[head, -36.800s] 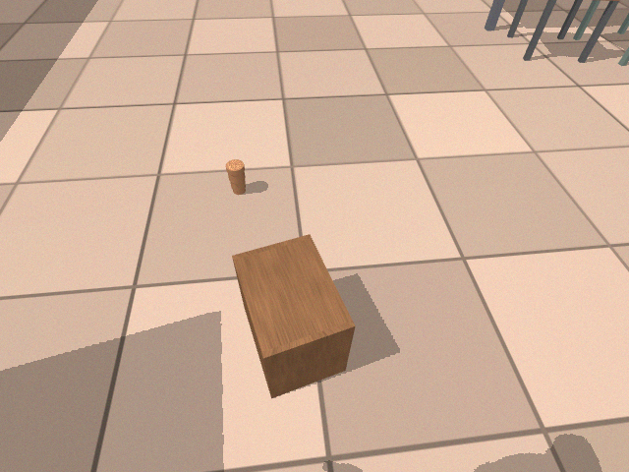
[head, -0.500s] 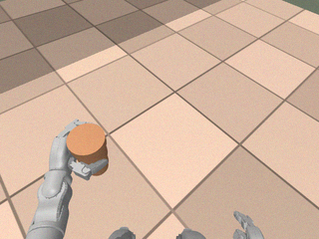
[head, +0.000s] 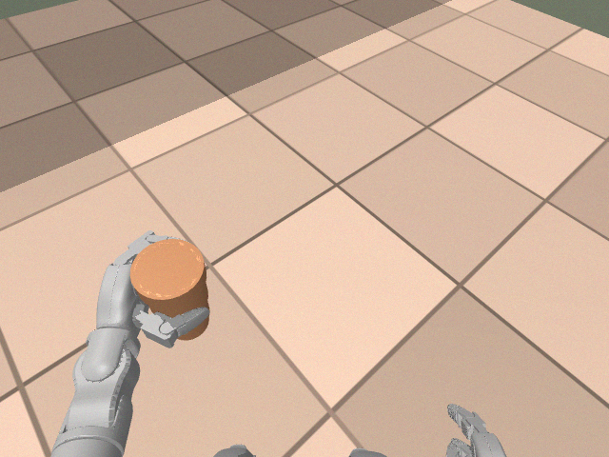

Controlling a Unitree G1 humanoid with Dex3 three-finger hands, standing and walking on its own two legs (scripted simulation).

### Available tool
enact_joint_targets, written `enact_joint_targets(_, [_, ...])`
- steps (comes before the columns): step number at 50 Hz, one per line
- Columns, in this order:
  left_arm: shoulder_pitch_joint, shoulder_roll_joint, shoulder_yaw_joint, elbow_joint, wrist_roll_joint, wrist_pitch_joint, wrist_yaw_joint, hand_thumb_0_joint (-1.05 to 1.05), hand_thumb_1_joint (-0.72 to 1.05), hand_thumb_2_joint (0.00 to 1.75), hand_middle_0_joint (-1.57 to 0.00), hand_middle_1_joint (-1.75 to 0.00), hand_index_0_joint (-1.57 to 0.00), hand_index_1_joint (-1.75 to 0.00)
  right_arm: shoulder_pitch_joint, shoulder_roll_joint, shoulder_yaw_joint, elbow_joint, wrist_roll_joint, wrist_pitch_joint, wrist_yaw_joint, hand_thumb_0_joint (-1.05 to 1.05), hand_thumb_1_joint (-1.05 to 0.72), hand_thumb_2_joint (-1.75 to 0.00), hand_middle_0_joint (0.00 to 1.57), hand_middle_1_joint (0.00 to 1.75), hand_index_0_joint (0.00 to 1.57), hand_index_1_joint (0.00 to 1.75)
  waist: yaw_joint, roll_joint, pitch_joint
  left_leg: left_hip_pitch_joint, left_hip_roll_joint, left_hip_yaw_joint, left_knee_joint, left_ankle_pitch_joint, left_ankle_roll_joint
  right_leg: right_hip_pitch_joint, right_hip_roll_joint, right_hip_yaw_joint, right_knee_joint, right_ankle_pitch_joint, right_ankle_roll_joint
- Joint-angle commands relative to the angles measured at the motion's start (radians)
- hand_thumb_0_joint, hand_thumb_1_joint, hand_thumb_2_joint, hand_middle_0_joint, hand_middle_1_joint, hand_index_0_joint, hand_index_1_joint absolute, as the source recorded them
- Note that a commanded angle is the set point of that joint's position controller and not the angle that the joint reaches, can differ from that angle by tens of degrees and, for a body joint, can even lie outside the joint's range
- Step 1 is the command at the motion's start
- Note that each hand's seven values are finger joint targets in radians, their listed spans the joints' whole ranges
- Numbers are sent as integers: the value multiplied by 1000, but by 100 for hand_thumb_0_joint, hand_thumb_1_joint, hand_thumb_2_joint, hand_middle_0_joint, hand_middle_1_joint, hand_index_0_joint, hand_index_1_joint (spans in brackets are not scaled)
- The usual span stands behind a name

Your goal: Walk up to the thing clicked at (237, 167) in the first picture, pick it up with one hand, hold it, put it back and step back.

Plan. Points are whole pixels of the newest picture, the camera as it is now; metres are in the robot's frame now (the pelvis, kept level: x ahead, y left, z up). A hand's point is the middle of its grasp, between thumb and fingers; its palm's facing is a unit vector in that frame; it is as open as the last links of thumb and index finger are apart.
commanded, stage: hold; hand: left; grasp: from the side
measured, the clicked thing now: (179, 297) +0.32 +0.17 +0.02
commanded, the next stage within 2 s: crouch in 1.86 s
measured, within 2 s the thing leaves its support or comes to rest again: neither
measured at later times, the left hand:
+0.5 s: hand (173, 295) +0.31 +0.17 +0.04, palm faces +0.05 -1.00 -0.03, open 10.6 cm
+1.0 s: hand (169, 294) +0.31 +0.17 +0.04, palm faces +0.06 -1.00 -0.03, open 10.6 cm
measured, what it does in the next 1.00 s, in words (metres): stands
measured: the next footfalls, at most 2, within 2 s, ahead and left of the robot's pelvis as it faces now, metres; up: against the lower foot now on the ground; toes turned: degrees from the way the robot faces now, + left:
none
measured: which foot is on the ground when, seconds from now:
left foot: down 0.00-1.00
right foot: down 0.00-1.00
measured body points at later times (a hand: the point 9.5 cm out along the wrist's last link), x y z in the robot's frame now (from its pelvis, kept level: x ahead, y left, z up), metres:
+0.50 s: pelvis -0.01 +0.00 +0.00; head +0.03 +0.00 +0.45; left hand +0.30 +0.22 +0.05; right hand +0.12 -0.25 -0.11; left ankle +0.01 +0.13 -0.70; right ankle +0.00 -0.13 -0.70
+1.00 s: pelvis -0.01 +0.00 +0.00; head +0.03 +0.01 +0.45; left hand +0.30 +0.23 +0.05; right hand +0.12 -0.24 -0.10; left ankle +0.01 +0.13 -0.70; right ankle +0.00 -0.13 -0.70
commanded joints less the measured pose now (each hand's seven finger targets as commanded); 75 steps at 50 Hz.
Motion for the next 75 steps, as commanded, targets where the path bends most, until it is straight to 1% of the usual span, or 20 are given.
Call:
enact_joint_targets(1, [-355,126,70,-310,-52,-126,-4,0,9,116,-119,-136,-121,-135,-22,-135,-54,-124,-2,-41,-8,0,-92,-90,20,30,20,30,-17,23,-322,178,-32,6,-123,297,22,110,23,-6,-110,328,-11])
enact_joint_targets(6, [-350,153,87,-329,-53,-142,-22,0,6,116,-120,-136,-122,-136,-24,-134,-56,-118,-5,-43,-3,0,-92,-91,20,30,20,30,1,44,-352,189,-37,14,-115,316,28,125,15,0,-114,349,-9])
enact_joint_targets(8, [-341,132,60,-322,-50,-144,-31,0,9,116,-119,-135,-120,-135,-24,-137,-58,-124,-4,-41,-2,0,-92,-90,20,30,20,30,-6,32,-346,193,-36,11,-118,321,25,119,18,-3,-112,349,-12])
enact_joint_targets(9, [-321,140,77,-335,-51,-147,-27,0,9,115,-119,-135,-121,-135,-31,-127,-52,-125,-6,-39,-1,0,-92,-91,20,30,20,30,12,43,-350,178,-40,14,-114,318,24,139,15,0,-114,352,-11])
enact_joint_targets(13, [-368,158,107,-360,-61,-161,-15,0,9,118,-121,-137,-123,-137,-33,-125,-51,-121,-6,-43,0,0,-92,-91,20,30,20,30,7,50,-370,179,-40,17,-116,293,26,139,14,3,-122,335,-9])
enact_joint_targets(18, [-350,149,87,-339,-41,-157,4,0,10,119,-122,-138,-123,-138,-32,-123,-48,-115,-8,-43,-6,0,-92,-91,20,30,20,30,-1,34,-351,183,-38,13,-122,303,26,145,16,1,-118,344,-9])
enact_joint_targets(23, [-385,138,90,-266,-46,-156,-1,0,10,119,-123,-139,-124,-139,-55,-127,-48,-112,-5,-42,-9,0,-92,-91,20,30,20,30,-8,10,-256,140,-39,11,-150,179,28,103,14,-1,-146,226,-9])
enact_joint_targets(30, [-362,121,56,-245,-47,-157,-29,0,8,119,-122,-139,-124,-139,-43,-136,-56,-115,-4,-49,0,0,-92,-91,20,30,20,30,-2,46,-312,179,-35,6,-152,221,20,109,19,-8,-131,251,-17])
enact_joint_targets(37, [-393,147,88,-324,-62,-170,-16,0,8,121,-124,-140,-125,-140,-39,-123,-45,-116,-2,-56,-4,0,-93,-91,20,30,20,30,6,31,-356,182,-43,17,-142,251,25,157,12,2,-143,295,-9])
enact_joint_targets(39, [-415,126,63,-307,-54,-166,-6,0,6,120,-123,-140,-124,-140,-43,-127,-44,-113,-2,-56,-7,0,-93,-91,20,30,20,30,-13,8,-312,180,-41,18,-147,228,28,124,13,2,-151,277,-9])
enact_joint_targets(43, [-390,163,105,-275,-33,-170,18,0,8,120,-121,-138,-122,-138,-47,-124,-47,-106,-5,-52,-6,0,-92,-91,20,30,20,30,13,47,-299,159,-41,13,-160,197,23,120,14,-2,-144,236,-16])
enact_joint_targets(47, [-378,155,88,-270,-32,-160,9,0,10,121,-122,-139,-123,-139,-34,-134,-54,-109,-4,-48,-7,0,-92,-91,20,30,20,30,8,61,-333,194,-36,9,-155,273,17,138,19,-7,-132,296,-19])
enact_joint_targets(50, [-430,128,52,-253,-36,-160,-8,0,8,122,-123,-141,-124,-141,-32,-134,-53,-102,-6,-52,-3,0,-92,-91,20,30,20,30,-12,56,-310,193,-30,3,-157,251,16,105,22,-10,-130,275,-19])
enact_joint_targets(52, [-418,140,76,-224,-43,-161,-10,0,8,121,-122,-139,-123,-140,-28,-135,-54,-97,-4,-54,-2,0,-92,-91,20,30,20,30,-1,46,-313,179,-32,1,-159,231,17,112,20,-12,-132,257,-20])
enact_joint_targets(53, [-420,127,62,-214,-47,-160,-14,0,10,121,-123,-140,-124,-140,-39,-134,-52,-105,-1,-53,-2,0,-92,-91,20,30,20,30,-9,22,-276,161,-35,7,-161,210,22,101,18,-7,-145,245,-17])
enact_joint_targets(55, [-461,139,64,-271,-52,-172,-22,0,7,120,-123,-140,-125,-140,-33,-131,-50,-108,-5,-59,0,0,-92,-91,20,30,20,30,-7,44,-330,185,-36,8,-150,228,22,111,17,-5,-139,261,-16])
enact_joint_targets(58, [-397,125,52,-260,-52,-169,-24,0,7,120,-122,-139,-123,-139,-31,-136,-54,-113,-3,-61,1,0,-92,-91,20,30,20,30,-4,38,-342,193,-39,9,-146,245,21,122,17,-6,-139,276,-15])
enact_joint_targets(67, [-384,154,90,-320,-41,-169,13,0,7,120,-121,-138,-122,-138,-34,-125,-47,-111,-4,-53,-4,0,-93,-91,20,30,20,30,5,34,-342,190,-38,16,-135,297,24,143,16,0,-138,332,-12])
enact_joint_targets(74, [-404,139,77,-252,-36,-161,8,0,8,121,-121,-139,-122,-140,-27,-123,-47,-97,-9,-51,-9,0,-92,-91,20,30,20,30,-12,18,-306,171,-38,15,-130,284,29,130,12,3,-138,333,-7])
enact_joint_targets(75, [-387,155,97,-240,-35,-159,6,0,8,122,-121,-139,-122,-139,-22,-126,-50,-98,-9,-50,-8,0,-92,-91,20,30,20,30,-3,24,-323,169,-40,18,-128,293,29,142,11,4,-139,341,-8])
